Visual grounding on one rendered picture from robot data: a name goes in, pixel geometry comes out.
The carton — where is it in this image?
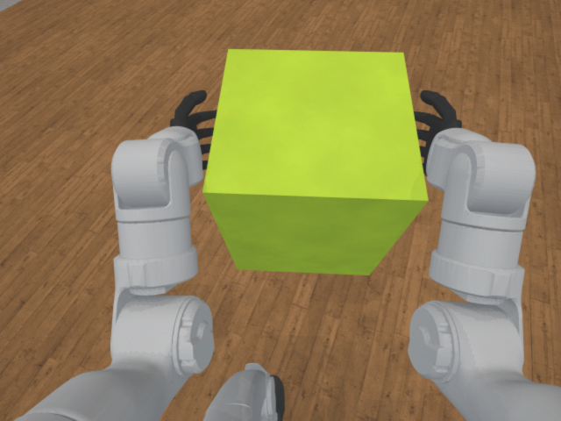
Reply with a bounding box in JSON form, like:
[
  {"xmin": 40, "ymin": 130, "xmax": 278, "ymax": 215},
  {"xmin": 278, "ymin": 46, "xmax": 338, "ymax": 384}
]
[{"xmin": 202, "ymin": 49, "xmax": 429, "ymax": 275}]

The robot right upper arm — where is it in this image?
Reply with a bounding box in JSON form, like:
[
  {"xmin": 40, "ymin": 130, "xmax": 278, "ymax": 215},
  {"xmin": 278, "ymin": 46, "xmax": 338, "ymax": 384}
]
[{"xmin": 408, "ymin": 300, "xmax": 561, "ymax": 421}]

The robot left upper arm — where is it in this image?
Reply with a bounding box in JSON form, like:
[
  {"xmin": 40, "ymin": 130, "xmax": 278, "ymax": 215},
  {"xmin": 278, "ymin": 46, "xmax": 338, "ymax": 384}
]
[{"xmin": 14, "ymin": 296, "xmax": 215, "ymax": 421}]

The robot right forearm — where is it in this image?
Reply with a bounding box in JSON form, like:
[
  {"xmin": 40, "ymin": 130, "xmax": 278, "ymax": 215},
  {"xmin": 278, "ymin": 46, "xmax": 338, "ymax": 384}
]
[{"xmin": 426, "ymin": 128, "xmax": 536, "ymax": 365}]

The robot left forearm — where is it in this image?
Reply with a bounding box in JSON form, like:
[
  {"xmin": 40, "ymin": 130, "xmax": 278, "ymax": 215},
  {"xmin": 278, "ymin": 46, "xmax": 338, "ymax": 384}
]
[{"xmin": 110, "ymin": 126, "xmax": 204, "ymax": 358}]

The robot left thigh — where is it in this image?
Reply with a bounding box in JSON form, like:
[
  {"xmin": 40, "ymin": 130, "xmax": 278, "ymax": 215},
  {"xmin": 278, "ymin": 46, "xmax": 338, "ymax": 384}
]
[{"xmin": 203, "ymin": 369, "xmax": 275, "ymax": 421}]

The robot left shin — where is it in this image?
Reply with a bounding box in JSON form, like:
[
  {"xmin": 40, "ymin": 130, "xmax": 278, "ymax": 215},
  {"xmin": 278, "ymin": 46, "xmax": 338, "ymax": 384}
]
[{"xmin": 245, "ymin": 363, "xmax": 278, "ymax": 421}]

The right robot hand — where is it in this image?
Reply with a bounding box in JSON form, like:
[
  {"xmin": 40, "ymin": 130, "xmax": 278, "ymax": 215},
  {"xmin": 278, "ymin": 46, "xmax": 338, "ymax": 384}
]
[{"xmin": 414, "ymin": 90, "xmax": 462, "ymax": 176}]

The left robot hand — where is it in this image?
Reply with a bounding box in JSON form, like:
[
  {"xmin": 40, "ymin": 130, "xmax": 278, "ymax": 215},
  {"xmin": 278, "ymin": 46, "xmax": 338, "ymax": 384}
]
[{"xmin": 170, "ymin": 90, "xmax": 217, "ymax": 170}]

